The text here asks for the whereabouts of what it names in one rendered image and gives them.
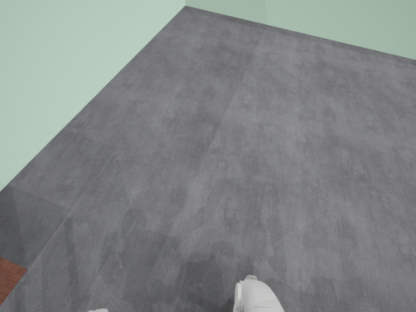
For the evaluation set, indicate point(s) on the robot right thigh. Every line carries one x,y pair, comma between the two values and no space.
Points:
255,296

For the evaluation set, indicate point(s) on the cupboard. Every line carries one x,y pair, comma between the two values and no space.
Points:
10,274

